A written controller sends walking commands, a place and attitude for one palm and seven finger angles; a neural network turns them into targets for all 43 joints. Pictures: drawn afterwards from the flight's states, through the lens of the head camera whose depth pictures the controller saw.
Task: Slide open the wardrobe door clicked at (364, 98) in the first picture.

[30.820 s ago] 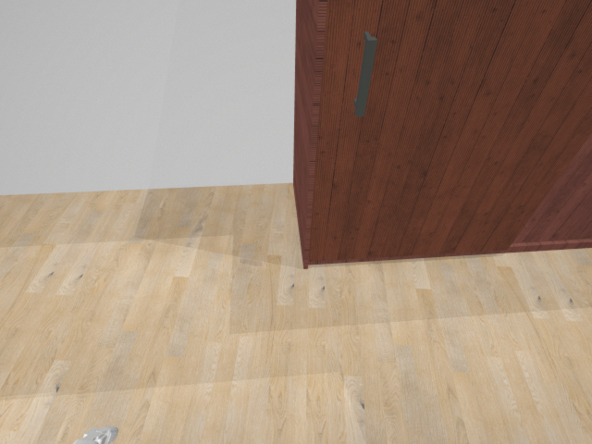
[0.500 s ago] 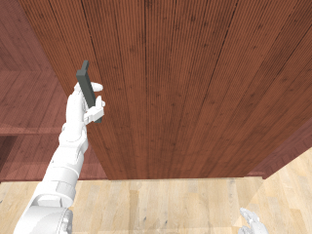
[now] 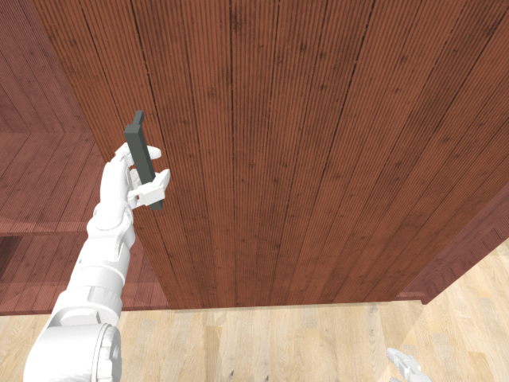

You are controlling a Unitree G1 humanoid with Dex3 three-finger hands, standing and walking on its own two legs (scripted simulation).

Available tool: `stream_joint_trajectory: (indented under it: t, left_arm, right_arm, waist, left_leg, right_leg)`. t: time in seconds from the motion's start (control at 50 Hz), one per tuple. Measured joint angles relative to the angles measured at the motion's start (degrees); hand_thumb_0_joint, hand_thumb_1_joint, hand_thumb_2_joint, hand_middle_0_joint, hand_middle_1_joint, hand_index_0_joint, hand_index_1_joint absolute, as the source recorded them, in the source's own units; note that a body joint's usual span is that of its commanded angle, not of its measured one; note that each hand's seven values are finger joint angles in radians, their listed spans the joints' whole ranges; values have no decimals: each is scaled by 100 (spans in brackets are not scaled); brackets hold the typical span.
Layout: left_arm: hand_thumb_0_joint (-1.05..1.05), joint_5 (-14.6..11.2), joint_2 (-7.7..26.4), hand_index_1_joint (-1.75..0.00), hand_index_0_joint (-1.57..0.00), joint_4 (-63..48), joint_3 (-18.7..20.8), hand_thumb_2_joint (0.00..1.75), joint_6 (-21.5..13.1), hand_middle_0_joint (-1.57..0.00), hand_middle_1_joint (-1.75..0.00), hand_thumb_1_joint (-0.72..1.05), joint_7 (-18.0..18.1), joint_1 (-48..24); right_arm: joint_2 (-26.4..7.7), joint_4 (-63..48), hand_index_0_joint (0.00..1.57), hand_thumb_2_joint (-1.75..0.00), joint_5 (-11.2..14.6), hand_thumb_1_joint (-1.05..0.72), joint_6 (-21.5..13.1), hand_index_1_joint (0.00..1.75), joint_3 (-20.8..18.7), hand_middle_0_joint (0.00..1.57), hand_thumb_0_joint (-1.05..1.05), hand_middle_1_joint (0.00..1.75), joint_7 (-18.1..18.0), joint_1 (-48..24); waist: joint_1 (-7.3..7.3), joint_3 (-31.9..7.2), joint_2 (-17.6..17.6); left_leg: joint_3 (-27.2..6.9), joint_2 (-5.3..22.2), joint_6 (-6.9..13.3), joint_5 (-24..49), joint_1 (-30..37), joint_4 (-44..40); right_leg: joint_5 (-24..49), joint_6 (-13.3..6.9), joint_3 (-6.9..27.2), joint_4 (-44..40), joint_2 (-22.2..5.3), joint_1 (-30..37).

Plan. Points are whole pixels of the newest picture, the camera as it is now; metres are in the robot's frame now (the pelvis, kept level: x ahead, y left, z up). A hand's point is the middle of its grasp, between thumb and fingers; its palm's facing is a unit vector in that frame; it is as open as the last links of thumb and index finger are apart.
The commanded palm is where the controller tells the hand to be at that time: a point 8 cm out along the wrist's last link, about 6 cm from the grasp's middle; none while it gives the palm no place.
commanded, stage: loosen the grip on the handle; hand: left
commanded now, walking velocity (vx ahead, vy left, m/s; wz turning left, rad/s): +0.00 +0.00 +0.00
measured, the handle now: (148, 163) +0.46 +0.21 +0.08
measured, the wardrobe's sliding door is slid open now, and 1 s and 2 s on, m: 0.69 0.69 0.69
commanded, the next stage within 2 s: slip the hand off the handle in 0.42 s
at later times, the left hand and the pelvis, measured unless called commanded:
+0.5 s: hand (157, 188) +0.41 +0.19 +0.07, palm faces +0.20 -0.97 -0.12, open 14.3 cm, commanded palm +0.37 +0.24 +0.07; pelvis +0.01 +0.00 -0.01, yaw +0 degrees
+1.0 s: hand (117, 193) +0.40 +0.25 +0.06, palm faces +0.23 -0.96 -0.14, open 14.5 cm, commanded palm +0.36 +0.29 +0.07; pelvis +0.01 +0.02 -0.01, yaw +1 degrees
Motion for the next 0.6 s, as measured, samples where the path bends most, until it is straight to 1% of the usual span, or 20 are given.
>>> stream_joint_trajectory:
  t: [0.06, 0.1, 0.2, 0.28, 0.36, 0.44, 0.52, 0.6]
  left_arm:
    - [-1, 158, 37, -140, -40, -82, -108, 64, -179, -35, -131, 34, 246, 140]
    - [-1, 180, 82, -140, -39, -35, -100, 56, -265, -32, -130, 18, 317, 113]
    - [0, 102, 229, -137, -38, -61, -149, 37, -433, -32, -130, -20, 230, 136]
    - [0, 65, 296, -132, -36, -21, -217, 29, -438, -33, -128, -38, 160, 144]
    - [0, -5, 277, -127, -33, -45, -211, 24, -402, -31, -125, -47, 169, 194]
    - [-1, -45, 125, -121, -29, -263, -193, 22, -506, -29, -121, -52, 216, 329]
    - [-1, 14, 27, -119, -29, -439, -207, 21, -544, -27, -118, -54, 203, 502]
    - [-1, 86, 23, -120, -31, -336, -205, 20, -569, -26, -116, -54, 128, 485]
  right_arm:
    - [-142, -113, 20, -90, 21, -90, -37, 30, -76, 20, 1, 30, 80, 35]
    - [-195, -145, 20, -90, 59, -90, -29, 30, -77, 20, 1, 30, 76, 82]
    - [-218, -121, 20, -90, 137, -90, 1, 30, -12, 20, 1, 30, -24, 263]
    - [-202, -71, 20, -90, 152, -90, 0, 30, 37, 20, 1, 30, -75, 377]
    - [-150, -28, 20, -90, 128, -90, 4, 30, 54, 20, 2, 30, -74, 414]
    - [-79, 18, 20, -90, 68, -90, -16, 30, 52, 20, 2, 30, -30, 417]
    - [-15, 9, 20, -90, 44, -90, 14, 30, 62, 20, 2, 30, 17, 398]
    - [6, -50, 20, -90, 42, -90, 93, 30, 94, 20, 1, 30, 32, 338]
  waist:
    - [-86, -61, 52]
    - [-123, -74, 37]
    - [-130, -60, -19]
    - [-129, -45, 33]
    - [-126, -43, 103]
    - [-88, -94, 146]
    - [-57, -190, 152]
    - [-47, -258, 137]
  left_leg:
    - [11, 47, 6, -70, -173, 204]
    - [5, 64, 3, -102, -284, 318]
    - [-12, 110, -13, -118, -396, 403]
    - [-42, 124, -18, -140, -445, 428]
    - [-50, 110, -7, -174, -499, 446]
    - [-36, 87, 15, -238, -532, 480]
    - [-22, 66, 34, -320, -526, 525]
    - [-46, 40, 52, -391, -580, 622]
  right_leg:
    - [-26, -20, 11, 166, 30, -167]
    - [-65, -34, 6, 283, 39, -278]
    - [-74, -69, -8, 339, 80, -378]
    - [-72, -69, -35, 304, 96, -390]
    - [-95, -49, -40, 300, 83, -429]
    - [-150, -18, -22, 331, 59, -463]
    - [-224, 12, -4, 376, 36, -459]
    - [-297, 37, -26, 459, 4, -492]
